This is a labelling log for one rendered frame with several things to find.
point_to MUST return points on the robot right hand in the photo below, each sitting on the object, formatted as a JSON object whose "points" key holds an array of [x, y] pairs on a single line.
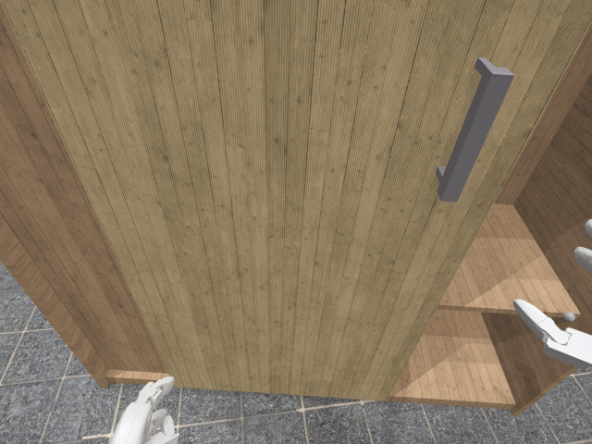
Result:
{"points": [[570, 346]]}

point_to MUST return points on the handle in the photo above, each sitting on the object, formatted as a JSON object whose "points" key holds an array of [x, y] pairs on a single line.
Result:
{"points": [[486, 103]]}

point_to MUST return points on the wardrobe door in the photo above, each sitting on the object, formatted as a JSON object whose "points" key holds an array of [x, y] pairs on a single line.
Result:
{"points": [[44, 203], [265, 170]]}

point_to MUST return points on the robot left hand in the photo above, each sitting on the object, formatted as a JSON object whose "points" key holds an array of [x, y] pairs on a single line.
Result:
{"points": [[138, 422]]}

